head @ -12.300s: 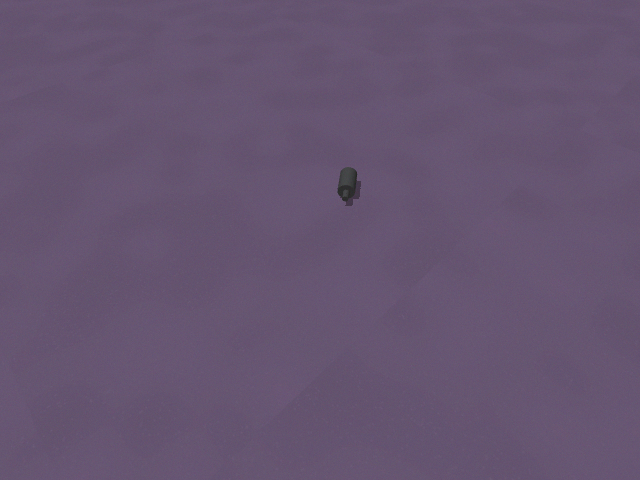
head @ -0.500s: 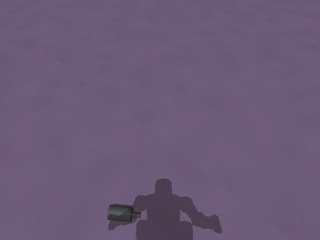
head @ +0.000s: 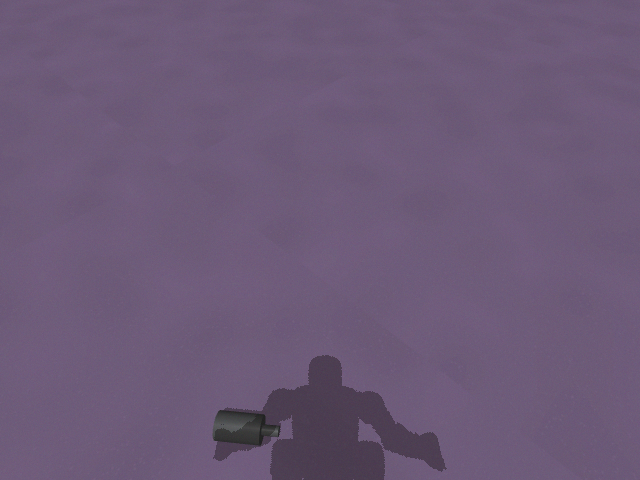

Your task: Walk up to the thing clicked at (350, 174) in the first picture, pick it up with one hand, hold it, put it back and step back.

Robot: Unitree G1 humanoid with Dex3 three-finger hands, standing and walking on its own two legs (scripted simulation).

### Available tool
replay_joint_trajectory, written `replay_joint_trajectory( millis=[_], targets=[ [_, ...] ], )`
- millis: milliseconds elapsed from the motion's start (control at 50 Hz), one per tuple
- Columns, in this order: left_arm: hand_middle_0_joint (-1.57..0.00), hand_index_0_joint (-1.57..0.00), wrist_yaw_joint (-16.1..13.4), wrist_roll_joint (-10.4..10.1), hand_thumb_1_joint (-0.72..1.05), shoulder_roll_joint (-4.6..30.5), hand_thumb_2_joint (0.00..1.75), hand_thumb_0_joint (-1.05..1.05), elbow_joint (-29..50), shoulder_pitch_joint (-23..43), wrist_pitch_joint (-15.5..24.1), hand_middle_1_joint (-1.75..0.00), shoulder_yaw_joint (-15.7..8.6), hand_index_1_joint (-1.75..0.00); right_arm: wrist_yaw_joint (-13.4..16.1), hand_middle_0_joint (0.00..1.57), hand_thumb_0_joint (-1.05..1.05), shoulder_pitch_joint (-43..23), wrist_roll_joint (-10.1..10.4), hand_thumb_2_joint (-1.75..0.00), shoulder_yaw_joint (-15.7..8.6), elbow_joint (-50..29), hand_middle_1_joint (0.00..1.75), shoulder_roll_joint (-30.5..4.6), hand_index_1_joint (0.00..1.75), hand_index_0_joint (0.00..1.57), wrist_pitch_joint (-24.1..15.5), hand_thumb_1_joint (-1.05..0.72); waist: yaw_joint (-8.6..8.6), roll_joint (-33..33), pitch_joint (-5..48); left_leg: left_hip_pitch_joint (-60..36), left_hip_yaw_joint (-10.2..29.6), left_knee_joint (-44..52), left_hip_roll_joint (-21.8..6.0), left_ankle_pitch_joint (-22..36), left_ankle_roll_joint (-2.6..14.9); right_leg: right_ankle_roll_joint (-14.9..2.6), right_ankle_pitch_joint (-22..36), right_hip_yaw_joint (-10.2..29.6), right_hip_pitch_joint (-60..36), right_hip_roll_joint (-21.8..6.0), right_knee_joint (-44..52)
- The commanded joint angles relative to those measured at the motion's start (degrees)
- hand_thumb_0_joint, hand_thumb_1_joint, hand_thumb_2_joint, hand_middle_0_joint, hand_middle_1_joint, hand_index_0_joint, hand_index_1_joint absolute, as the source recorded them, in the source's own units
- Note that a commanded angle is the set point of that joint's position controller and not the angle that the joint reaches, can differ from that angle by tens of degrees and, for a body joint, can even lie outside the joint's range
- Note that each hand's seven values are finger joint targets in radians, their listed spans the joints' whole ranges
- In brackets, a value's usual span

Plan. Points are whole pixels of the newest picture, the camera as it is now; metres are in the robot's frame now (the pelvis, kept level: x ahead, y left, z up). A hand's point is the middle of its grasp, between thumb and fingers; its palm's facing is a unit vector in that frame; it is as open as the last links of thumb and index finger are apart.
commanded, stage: stand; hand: left
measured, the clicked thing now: (248, 428) +0.39 +0.25 -0.74
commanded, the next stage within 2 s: walk up in 0.32 s
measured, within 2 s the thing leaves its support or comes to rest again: neither
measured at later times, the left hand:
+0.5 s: hand out of the picture +0.07 +0.27 -0.16, palm faces +0.00 -0.93 -0.38, open 7.4 cm
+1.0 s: hand out of the picture -0.02 +0.32 -0.18, palm faces -0.09 -0.92 -0.38, open 7.4 cm
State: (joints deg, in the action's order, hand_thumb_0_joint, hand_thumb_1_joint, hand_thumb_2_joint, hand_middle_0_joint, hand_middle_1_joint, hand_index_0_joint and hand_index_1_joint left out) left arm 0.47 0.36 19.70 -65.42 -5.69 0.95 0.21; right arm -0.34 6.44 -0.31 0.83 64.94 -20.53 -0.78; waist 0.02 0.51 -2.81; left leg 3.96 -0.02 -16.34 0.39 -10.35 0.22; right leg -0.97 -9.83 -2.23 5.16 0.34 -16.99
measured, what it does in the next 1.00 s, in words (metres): walks backwards: left foot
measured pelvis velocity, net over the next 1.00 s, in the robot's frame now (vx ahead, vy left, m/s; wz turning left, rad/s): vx -0.14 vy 0.05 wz -0.06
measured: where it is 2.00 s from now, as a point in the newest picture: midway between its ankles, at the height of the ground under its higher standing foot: outside the picture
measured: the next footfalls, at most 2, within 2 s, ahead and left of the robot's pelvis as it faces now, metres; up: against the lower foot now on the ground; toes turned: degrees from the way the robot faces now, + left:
left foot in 0.68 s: -0.06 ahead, +0.16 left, +0.00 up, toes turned -1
right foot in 1.10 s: -0.16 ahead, -0.09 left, +0.00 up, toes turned -2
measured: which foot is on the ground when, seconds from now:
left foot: down 0.00-0.48, up 0.50-0.66, down 0.68-1.00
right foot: down 0.00-0.70, up 0.72-1.00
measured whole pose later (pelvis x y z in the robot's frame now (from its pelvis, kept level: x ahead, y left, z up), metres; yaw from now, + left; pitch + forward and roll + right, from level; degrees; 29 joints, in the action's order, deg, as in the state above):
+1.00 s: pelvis -0.14 +0.05 -0.02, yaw -3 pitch -1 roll -1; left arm -0.5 1.2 23.4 -49.2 -6.3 -5.0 -4.8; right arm 1.7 8.3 -1.0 -2.6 50.6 -19.9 1.2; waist 0.2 -2.3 -12.4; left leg 18.0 -2.1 -35.0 -1.7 -15.6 1.4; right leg 1.8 -28.7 8.4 21.5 4.4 -59.8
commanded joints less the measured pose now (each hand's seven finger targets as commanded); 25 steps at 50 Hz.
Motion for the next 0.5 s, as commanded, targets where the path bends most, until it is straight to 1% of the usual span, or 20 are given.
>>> replay_joint_trajectory(
  millis=[0, 120, 200, 220, 240, 280, 300, 320, 340, 360, 380, 400, 420, 440, 460, 480],
  targets=[
    [-0.2, -0.2, -1.1, 0.1, 0.9, 12.8, 0.9, 0.0, 3.4, 2.3, 1.3, -0.3, -2.4, -0.3, 0.9, 0.2, 0.0, -2.2, -0.2, -0.9, -2.2, -3.5, 0.3, -11.6, 0.3, 0.2, -1.2, -0.9, -0.08, -0.8, 4.8, 0.6, 6.3, 1.8, -8.2, 10.8, 1.02, -0.26, 10.5, 7.1, -2.0, -8.3, 1.9],
    [-0.2, -0.2, -1.1, 0.0, 0.9, 12.7, 0.9, 0.0, 3.3, 1.6, 1.1, -0.3, -2.3, -0.3, 1.0, 0.2, 0.0, -2.2, -0.2, -0.9, -2.2, -3.5, 0.3, -11.8, 0.3, 0.2, -1.2, -0.9, -0.22, -0.7, 3.7, 1.2, 6.2, 2.1, -8.0, 8.6, 0.98, -0.39, 8.7, 7.4, -1.0, -8.3, 2.3],
    [-0.2, -0.2, -1.1, 0.1, 0.9, 12.8, 0.9, 0.0, 3.7, 1.9, 1.3, -0.3, -2.3, -0.3, 1.0, 0.2, 0.0, -2.2, -0.3, -0.9, -2.3, -3.7, 0.3, -11.9, 0.3, 0.2, -1.2, -0.9, -0.15, -0.6, 5.2, 0.4, 6.1, 1.5, -8.3, 10.4, 1.16, -0.52, 10.4, 7.1, -2.0, -8.4, 1.6],
    [-0.2, -0.2, -1.1, 0.1, 0.9, 12.6, 0.9, 0.0, 3.5, 1.7, 1.2, -0.3, -2.3, -0.3, 1.0, 0.2, 0.0, -2.2, -0.2, -0.9, -2.2, -3.6, 0.3, -11.8, 0.3, 0.2, -1.2, -0.9, -0.27, -0.6, 4.6, 0.7, 6.3, 1.9, -8.3, 10.5, 1.04, -0.4, 10.0, 7.2, -1.5, -8.2, 1.7],
    [-0.2, -0.2, -1.1, 0.1, 0.9, 12.9, 0.9, 0.0, 3.6, 1.5, 1.3, -0.3, -2.3, -0.3, 0.9, 0.2, 0.0, -2.4, -0.2, -0.9, -2.3, -3.8, 0.3, -11.9, 0.3, 0.2, -1.2, -0.9, -0.23, -0.2, 5.4, -0.4, 6.0, 1.5, -8.2, 10.4, 1.05, -0.41, 10.2, 7.1, -1.6, -8.3, 1.9],
    [-0.2, -0.2, -1.2, 0.1, 0.9, 13.0, 0.9, 0.0, 3.7, 2.1, 1.4, -0.3, -2.3, -0.3, 1.0, 0.2, 0.0, -2.0, -0.3, -0.9, -2.3, -3.7, 0.3, -11.6, 0.3, 0.2, -1.2, -0.9, 0.05, -1.3, 4.8, 0.4, 6.0, 1.5, -8.1, 9.9, 1.11, -0.42, 10.4, 7.3, -1.5, -8.4, 2.1],
    [-0.2, -0.2, -1.6, -0.8, 0.9, 16.1, 0.9, 0.0, 4.9, 2.6, 0.4, -0.3, -5.0, -0.3, 1.0, 0.2, 0.0, -4.2, 0.1, -0.9, -3.8, -3.9, 0.3, -14.6, 0.3, 0.2, 0.0, -0.9, -0.56, -2.0, -3.4, 5.0, 6.2, -4.5, -7.1, 19.3, 1.89, -0.76, 21.5, 7.7, 4.1, -7.8, -2.7],
    [-0.2, -0.2, -1.8, -1.1, 0.9, 15.9, 0.9, 0.0, 6.0, 1.9, 0.0, -0.3, -5.1, -0.3, 1.1, 0.2, 0.0, -2.6, 0.7, -0.9, -3.9, -4.7, 0.3, -13.9, 0.3, 0.2, 0.4, -0.9, -0.11, -2.0, -0.8, 4.8, 5.4, -6.7, -6.9, 22.2, 1.99, -1.41, 24.7, 7.1, 2.4, -8.1, -4.4],
    [-0.2, -0.2, -2.0, -1.1, 0.9, 15.2, 0.9, 0.0, 6.5, 1.0, -0.2, -0.3, -5.1, -0.3, 1.1, 0.2, 0.0, -2.0, 0.7, -0.9, -4.0, -5.0, 0.3, -13.5, 0.3, 0.2, 0.6, -0.9, -0.32, -2.1, 0.8, 4.0, 4.6, -7.8, -6.8, 22.5, 2.16, -2.13, 25.3, 6.6, 2.1, -8.3, -5.2],
    [-0.2, -0.2, -2.0, -1.2, 0.9, 15.4, 0.9, 0.0, 6.9, 0.8, -0.4, -0.3, -5.3, -0.3, 1.0, 0.2, 0.0, -1.9, 1.0, -0.9, -4.2, -5.6, 0.3, -13.4, 0.3, 0.2, 0.8, -0.9, -0.29, -2.1, 3.0, 3.3, 4.4, -9.9, -6.2, 22.4, 2.4, -2.96, 26.1, 7.0, 1.7, -8.6, -5.9],
    [-0.2, -0.2, -2.0, -1.1, 0.9, 15.5, 0.9, 0.0, 7.9, 0.8, -0.6, -0.3, -5.6, -0.3, 0.9, 0.2, 0.0, -1.5, 1.0, -0.9, -4.4, -6.3, 0.3, -13.2, 0.3, 0.2, 1.1, -0.9, -0.2, -2.8, 5.8, 3.0, 4.0, -12.4, -5.6, 21.4, 2.54, -4.15, 26.8, 7.6, 1.1, -9.5, -6.5],
    [-0.2, -0.2, -1.9, -1.0, 0.9, 16.0, 0.9, 0.0, 8.7, 1.4, -0.9, -0.3, -5.8, -0.3, 0.9, 0.2, 0.0, -1.6, 1.1, -0.9, -4.7, -6.9, 0.3, -13.0, 0.3, 0.2, 1.4, -0.9, -0.21, -3.5, 7.2, 3.2, 3.4, -15.2, -4.2, 17.8, 2.18, -5.55, 26.8, 9.4, 1.8, -11.2, -5.9],
    [-0.2, -0.2, -1.9, -0.9, 0.9, 16.7, 0.9, 0.0, 9.6, 2.0, -1.2, -0.3, -6.0, -0.3, 0.9, 0.2, 0.0, -1.6, 1.0, -0.9, -4.8, -7.5, 0.3, -13.0, 0.3, 0.2, 1.9, -0.9, -0.27, -4.7, 7.4, 3.8, 2.2, -18.7, -2.3, 12.4, 1.64, -7.38, 26.6, 11.7, 3.3, -13.5, -5.0],
    [-0.2, -0.2, -2.0, -0.5, 0.9, 17.3, 0.9, 0.0, 10.9, 2.9, -1.4, -0.3, -6.2, -0.3, 1.0, 0.2, 0.0, -0.6, 0.9, -0.9, -5.1, -7.7, 0.3, -12.7, 0.3, 0.2, 2.3, -0.9, -0.12, -6.9, 7.9, 5.2, 1.1, -22.4, -0.7, 4.4, 1.36, -9.89, 27.1, 14.5, 3.6, -16.5, -4.8],
    [-0.2, -0.2, -2.1, -0.1, 0.9, 17.5, 0.9, 0.0, 12.0, 3.9, -1.6, -0.3, -6.3, -0.3, 0.9, 0.2, 0.0, 0.6, 0.6, -0.9, -5.3, -8.0, 0.3, -12.3, 0.3, 0.2, 2.8, -0.9, -0.2, -9.4, 7.6, 8.3, 0.8, -28.2, 1.5, -10.2, 1.17, -12.75, 27.8, 17.5, 4.0, -20.1, -4.3],
    [-0.2, -0.2, -2.2, 0.5, 0.9, 17.7, 0.9, 0.0, 13.1, 4.2, -1.7, -0.3, -6.5, -0.3, 0.9, 0.2, 0.0, 1.8, 0.2, -0.9, -5.5, -8.5, 0.3, -12.3, 0.3, 0.2, 3.3, -0.9, -0.53, -10.6, 7.2, 10.4, 2.4, -35.3, 1.9, -20.6, 1.34, -15.35, 27.9, 19.5, 5.2, -23.1, -3.9]
  ],
)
